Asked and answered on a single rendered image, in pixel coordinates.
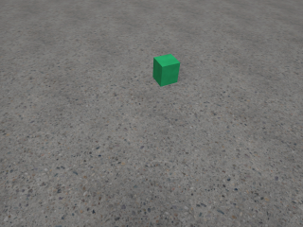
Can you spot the carton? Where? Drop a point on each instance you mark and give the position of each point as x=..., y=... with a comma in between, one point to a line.
x=165, y=69

